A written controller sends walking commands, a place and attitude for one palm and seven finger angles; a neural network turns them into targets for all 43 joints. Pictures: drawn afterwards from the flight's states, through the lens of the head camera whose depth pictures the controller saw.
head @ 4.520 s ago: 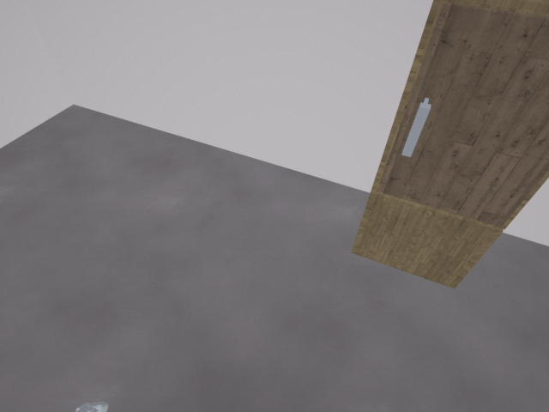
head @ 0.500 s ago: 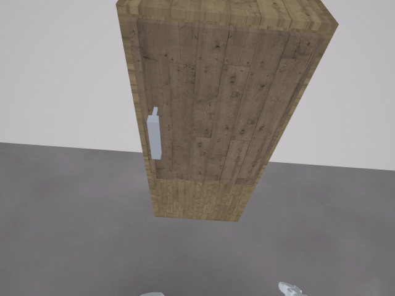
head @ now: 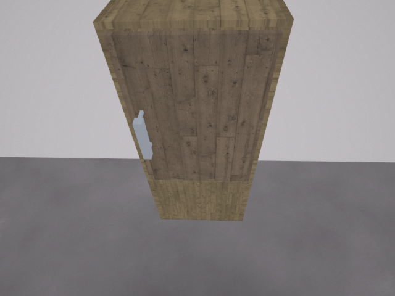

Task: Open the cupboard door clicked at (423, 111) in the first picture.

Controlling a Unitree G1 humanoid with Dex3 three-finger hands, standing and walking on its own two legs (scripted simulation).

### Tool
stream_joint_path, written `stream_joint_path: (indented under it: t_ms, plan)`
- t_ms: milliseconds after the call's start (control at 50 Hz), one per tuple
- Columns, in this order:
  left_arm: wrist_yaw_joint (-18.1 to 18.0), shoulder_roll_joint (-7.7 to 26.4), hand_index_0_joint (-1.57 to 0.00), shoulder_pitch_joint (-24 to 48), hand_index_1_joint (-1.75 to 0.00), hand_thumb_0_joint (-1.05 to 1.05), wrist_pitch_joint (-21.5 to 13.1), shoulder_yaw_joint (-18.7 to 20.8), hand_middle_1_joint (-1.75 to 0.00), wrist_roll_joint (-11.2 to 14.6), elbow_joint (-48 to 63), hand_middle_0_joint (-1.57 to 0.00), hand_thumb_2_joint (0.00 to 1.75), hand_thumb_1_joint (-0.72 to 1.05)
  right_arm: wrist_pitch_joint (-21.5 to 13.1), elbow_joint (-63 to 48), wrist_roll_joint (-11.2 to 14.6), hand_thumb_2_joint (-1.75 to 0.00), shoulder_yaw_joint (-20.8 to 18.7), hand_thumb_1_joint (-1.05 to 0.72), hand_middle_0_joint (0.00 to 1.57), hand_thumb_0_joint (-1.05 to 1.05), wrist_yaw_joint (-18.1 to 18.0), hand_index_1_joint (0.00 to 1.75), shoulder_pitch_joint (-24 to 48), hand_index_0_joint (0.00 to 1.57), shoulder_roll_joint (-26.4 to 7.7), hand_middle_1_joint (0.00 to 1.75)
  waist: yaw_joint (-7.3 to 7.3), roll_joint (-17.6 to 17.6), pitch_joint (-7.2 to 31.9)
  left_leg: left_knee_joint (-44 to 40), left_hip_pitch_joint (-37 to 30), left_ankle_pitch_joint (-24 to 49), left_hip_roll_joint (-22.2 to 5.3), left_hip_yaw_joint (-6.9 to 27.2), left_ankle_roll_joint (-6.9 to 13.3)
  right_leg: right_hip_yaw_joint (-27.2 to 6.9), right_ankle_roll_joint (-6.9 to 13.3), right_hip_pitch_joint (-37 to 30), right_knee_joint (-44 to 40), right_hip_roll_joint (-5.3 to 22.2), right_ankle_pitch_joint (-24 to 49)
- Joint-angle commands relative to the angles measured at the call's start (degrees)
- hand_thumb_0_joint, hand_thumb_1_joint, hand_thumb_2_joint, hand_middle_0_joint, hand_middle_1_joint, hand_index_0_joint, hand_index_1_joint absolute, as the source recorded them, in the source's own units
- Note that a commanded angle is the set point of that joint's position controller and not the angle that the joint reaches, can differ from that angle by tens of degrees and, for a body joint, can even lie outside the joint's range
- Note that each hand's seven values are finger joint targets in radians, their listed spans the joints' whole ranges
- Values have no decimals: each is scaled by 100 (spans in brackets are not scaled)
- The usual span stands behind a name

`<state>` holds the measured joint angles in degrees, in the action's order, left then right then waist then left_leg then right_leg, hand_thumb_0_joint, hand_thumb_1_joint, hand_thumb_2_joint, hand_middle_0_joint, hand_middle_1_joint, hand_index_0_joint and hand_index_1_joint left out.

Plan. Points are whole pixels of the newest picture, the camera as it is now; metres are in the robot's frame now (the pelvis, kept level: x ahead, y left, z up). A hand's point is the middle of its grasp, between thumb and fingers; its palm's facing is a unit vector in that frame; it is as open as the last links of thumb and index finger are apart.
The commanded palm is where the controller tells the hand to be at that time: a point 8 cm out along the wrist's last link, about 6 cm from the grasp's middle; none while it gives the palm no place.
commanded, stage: come to a stop and stand still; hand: left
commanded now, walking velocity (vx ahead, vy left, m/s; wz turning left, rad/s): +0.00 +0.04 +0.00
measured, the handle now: (144, 135) +0.57 +0.22 -0.06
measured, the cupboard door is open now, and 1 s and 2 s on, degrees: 0 0 0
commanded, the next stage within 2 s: look again from close up in 0.50 s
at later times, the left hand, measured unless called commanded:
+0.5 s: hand out of the picture +0.00 +0.21 -0.18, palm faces +0.02 -0.98 -0.18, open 7.3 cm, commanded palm none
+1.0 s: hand out of the picture -0.02 +0.20 -0.17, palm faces +0.00 -0.97 -0.24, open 7.4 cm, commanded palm none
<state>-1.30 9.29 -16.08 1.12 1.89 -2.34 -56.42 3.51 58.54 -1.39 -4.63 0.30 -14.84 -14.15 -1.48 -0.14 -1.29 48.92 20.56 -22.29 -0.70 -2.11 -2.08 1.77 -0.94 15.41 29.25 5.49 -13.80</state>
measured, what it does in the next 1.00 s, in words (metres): steps on the spot: left foot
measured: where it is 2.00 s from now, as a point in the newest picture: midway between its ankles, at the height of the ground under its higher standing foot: outside the picture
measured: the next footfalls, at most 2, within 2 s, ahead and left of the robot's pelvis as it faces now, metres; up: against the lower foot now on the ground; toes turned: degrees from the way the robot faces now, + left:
left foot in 0.12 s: +0.00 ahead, +0.15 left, +0.00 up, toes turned +3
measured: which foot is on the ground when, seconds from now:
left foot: up 0.00-0.10, down 0.12-1.00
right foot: down 0.00-1.00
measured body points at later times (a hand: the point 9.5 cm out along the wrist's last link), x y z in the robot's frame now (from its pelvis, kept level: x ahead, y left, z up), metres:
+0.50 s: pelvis -0.01 +0.04 +0.00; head -0.01 +0.04 +0.45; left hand +0.00 +0.26 -0.16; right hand -0.01 -0.18 -0.16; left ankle -0.04 +0.14 -0.74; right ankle +0.00 -0.11 -0.74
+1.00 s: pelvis -0.01 +0.03 +0.00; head -0.01 +0.00 +0.44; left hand -0.02 +0.26 -0.15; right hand -0.01 -0.19 -0.18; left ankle -0.04 +0.14 -0.74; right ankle +0.00 -0.11 -0.74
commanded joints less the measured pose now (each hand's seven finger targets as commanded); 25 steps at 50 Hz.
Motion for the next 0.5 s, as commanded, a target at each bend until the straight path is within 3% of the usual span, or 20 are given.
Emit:
stream_joint_path:
  t_ms: [0, 40, 60, 80, 100, 120, 140, 180, 220, 240, 280, 300, 480]
  plan:
    - [-83, 1336, -20, -333, -30, 0, -124, 357, -30, 36, 68, -20, 90, 90, -247, -449, 77, -90, 128, -90, 20, 0, -28, 30, 196, 20, 18, 30, -199, 1070, 256, -1429, -18, -106, 22, -120, 25, -1190, 906, -892, -960, 1177, 1537]
    - [-90, 1229, -20, -31, -30, 0, -87, 323, -30, 111, 43, -20, 90, 90, -302, -202, 85, -90, 160, -90, 20, 0, -76, 30, -373, 20, 35, 30, 75, 1044, 399, -2567, -1071, 776, 27, -230, 66, -868, 615, -357, -677, 915, 1175]
    - [-68, 1030, -20, 46, -30, 0, -58, 270, -30, 145, 57, -20, 90, 90, -344, -109, 88, -90, 160, -90, 20, 0, -87, 30, -529, 20, -74, 30, 118, 540, 394, -2876, -1555, 1103, -190, 3, 139, -608, 401, 52, -355, 583, 674]
    - [-47, 718, -20, -24, -30, 0, -24, 214, -30, 175, 90, -20, 90, 90, -392, -133, 38, -90, 130, -90, 20, 0, -109, 30, -570, 20, -353, 30, 95, -417, 458, -2988, -1629, 1683, -895, 763, 403, -200, 148, 401, 56, 145, 100]
    - [-37, 514, -20, 3, -30, 0, -13, 151, -30, 175, 105, -20, 90, 90, -380, -192, 35, -90, 110, -90, 20, 0, -138, 30, -385, 20, -608, 30, 17, -928, 294, -3170, -1179, 1722, -1450, 1197, 702, 173, -25, 401, 191, -69, -494]
    - [-37, 440, -20, 232, -30, 0, 4, 106, -30, 142, 63, -20, 90, 90, -399, -145, 26, -90, 132, -90, 20, 0, -176, 30, -223, 20, -539, 30, 81, -1103, 50, -3512, -802, 1402, -1456, 1334, 825, 259, -99, 333, 435, -158, -715]
    - [-32, 465, -20, 357, -30, 0, 30, 83, -30, 120, -15, -20, 90, 90, -415, -81, 23, -90, 176, -90, 20, 0, -207, 30, -105, 20, -428, 30, 71, -1323, -213, -3635, -534, 1392, -1310, 1137, 825, 190, -86, 203, 636, -147, -771]
    - [-3, 470, -20, 186, -30, 0, 4, 48, -30, 133, -228, -20, 90, 90, -423, -2, 32, -90, 240, -90, 20, 0, -253, 30, 9, 20, -247, 30, -42, -1145, -271, -3280, -594, 2176, -1052, 687, 717, 98, -23, -36, 334, -112, -369]
    - [-4, 514, -20, -140, -30, 0, -69, 16, -30, 147, -465, -20, 90, 90, -449, 65, 62, -90, 261, -90, 20, 0, -263, 30, -41, 20, -178, 30, -89, -651, -54, -2818, -808, 2438, -778, 378, 522, -78, 24, -468, -425, -11, 691]
    - [-20, 586, -20, -191, -30, 0, -102, -7, -30, 153, -538, -20, 90, 90, -464, 102, 86, -90, 261, -90, 20, 0, -250, 30, -155, 20, -114, 30, -11, -482, 9, -2756, -844, 2218, -661, 285, 422, -216, 75, -613, -568, 132, 1107]
    - [-29, 612, -20, -26, -30, 0, -130, -11, -30, 152, -590, -20, 90, 90, -443, 218, 98, -90, 255, -90, 20, 0, -235, 30, -252, 20, -65, 30, 91, 214, -57, -2789, -917, 1744, -619, 225, 298, -308, 97, -516, -612, 183, 1239]
    - [-33, 569, -20, 10, -30, 0, -133, -36, -30, 155, -605, -20, 90, 90, -444, 275, 100, -90, 259, -90, 20, 0, -231, 30, -307, 20, -46, 30, 117, 300, -105, -2848, -965, 1664, -612, 228, 295, -299, 85, -452, -664, 182, 1148]
    - [-62, 432, -20, -96, -30, 0, -115, -76, -30, 160, -760, -20, 90, 90, -488, 508, 92, -90, 325, -90, 20, 0, -228, 30, -392, 20, 44, 30, 89, -99, -352, -3234, -835, 1285, -631, 269, 325, -216, 32, -493, -818, 97, 707]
